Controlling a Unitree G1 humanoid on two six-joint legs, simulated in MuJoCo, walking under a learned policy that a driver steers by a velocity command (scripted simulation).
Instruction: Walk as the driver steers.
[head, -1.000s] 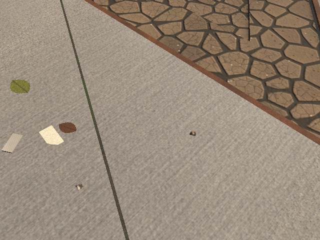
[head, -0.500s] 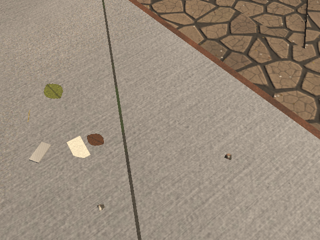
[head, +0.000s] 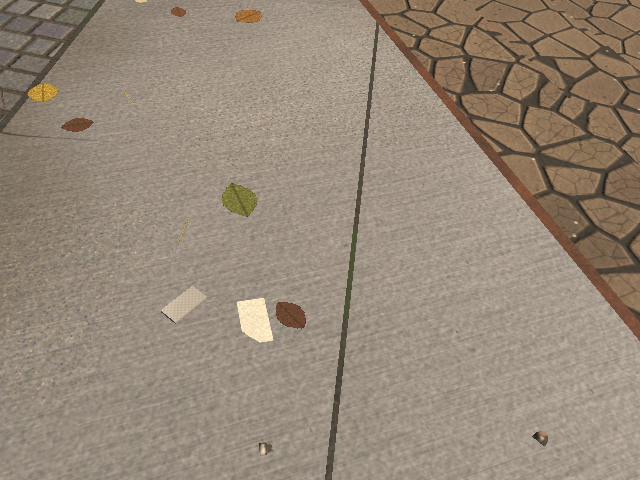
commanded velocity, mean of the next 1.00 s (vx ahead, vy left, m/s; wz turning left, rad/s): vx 0.47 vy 0.00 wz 0.09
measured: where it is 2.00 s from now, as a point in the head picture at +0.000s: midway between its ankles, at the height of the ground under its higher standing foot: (327, 288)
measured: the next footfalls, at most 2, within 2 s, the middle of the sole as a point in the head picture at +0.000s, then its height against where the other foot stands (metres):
right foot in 0.26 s outside the picture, level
left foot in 0.76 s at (253, 478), level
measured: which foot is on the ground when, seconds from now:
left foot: down 0.00-0.28, up 0.30-0.74, down 0.76-1.00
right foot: up 0.00-0.24, down 0.26-0.78, up 0.80-1.00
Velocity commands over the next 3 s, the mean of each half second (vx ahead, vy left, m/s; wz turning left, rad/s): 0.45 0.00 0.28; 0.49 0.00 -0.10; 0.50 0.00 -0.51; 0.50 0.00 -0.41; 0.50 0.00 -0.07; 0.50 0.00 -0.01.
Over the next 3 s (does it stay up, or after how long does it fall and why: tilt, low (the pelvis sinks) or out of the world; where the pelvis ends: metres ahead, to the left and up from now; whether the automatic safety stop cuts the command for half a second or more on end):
stays up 1.53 -0.33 -0.02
